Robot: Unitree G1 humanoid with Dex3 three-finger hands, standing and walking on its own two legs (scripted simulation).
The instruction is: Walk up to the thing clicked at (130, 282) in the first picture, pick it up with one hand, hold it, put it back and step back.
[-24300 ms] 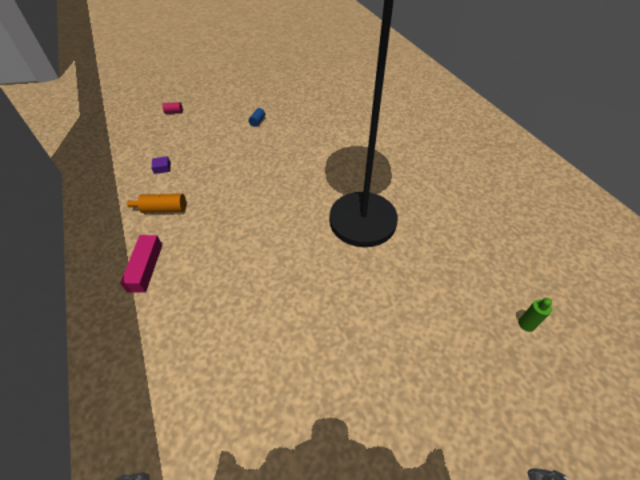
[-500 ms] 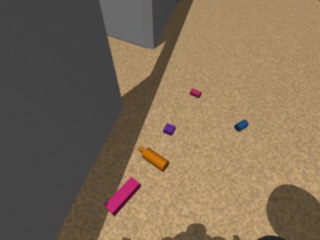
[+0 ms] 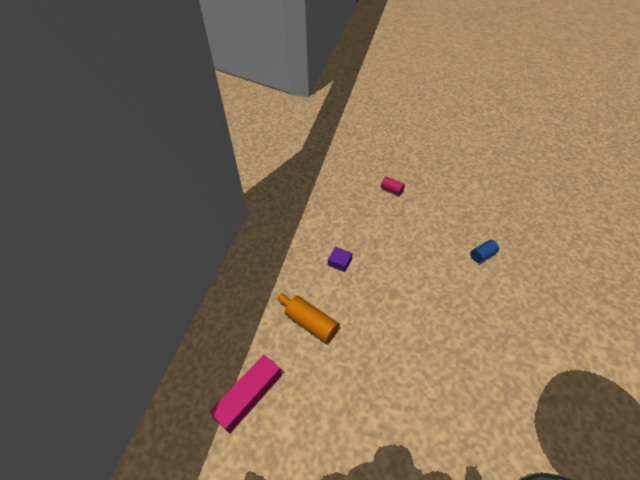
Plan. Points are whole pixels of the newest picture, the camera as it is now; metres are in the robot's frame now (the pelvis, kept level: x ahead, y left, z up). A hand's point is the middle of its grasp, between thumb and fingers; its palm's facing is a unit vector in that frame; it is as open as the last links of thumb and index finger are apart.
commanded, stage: stand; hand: left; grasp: from above
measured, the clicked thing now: (247, 392) +0.45 +0.26 -0.75
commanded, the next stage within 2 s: rise first in 0.56 s
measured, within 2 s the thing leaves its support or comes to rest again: neither
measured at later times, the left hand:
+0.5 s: hand out of the picture +0.06 +0.25 -0.16, palm faces -0.02 -0.94 -0.33, open 7.4 cm
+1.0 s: hand (163, 478) +0.14 +0.25 -0.18, palm faces -0.05 -0.92 -0.39, open 10.6 cm
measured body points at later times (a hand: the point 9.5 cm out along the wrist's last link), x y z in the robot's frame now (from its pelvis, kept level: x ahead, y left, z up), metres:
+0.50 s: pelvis +0.00 +0.00 +0.00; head +0.00 +0.00 +0.45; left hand +0.06 +0.30 -0.13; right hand +0.07 -0.30 -0.13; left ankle -0.02 +0.12 -0.75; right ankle -0.02 -0.13 -0.75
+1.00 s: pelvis -0.02 +0.00 -0.03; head +0.04 +0.01 +0.42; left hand +0.15 +0.30 -0.15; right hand +0.07 -0.26 -0.15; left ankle -0.02 +0.12 -0.75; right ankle -0.02 -0.13 -0.75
